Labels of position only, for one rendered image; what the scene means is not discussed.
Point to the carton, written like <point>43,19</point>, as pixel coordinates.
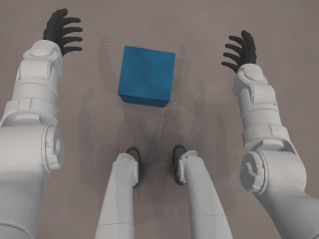
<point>146,77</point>

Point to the robot left hand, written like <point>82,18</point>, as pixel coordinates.
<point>55,32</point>

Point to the robot right shin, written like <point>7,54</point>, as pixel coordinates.
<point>189,153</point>

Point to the left robot upper arm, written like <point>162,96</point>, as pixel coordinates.
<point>28,155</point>

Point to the left robot forearm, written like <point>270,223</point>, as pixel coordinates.
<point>36,87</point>

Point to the right robot forearm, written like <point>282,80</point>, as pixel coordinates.
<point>262,127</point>

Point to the right robot upper arm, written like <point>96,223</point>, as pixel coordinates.
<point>277,179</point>

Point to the robot right hand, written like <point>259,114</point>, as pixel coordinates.
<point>246,53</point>

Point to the left robot foot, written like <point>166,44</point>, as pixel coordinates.
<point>134,152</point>

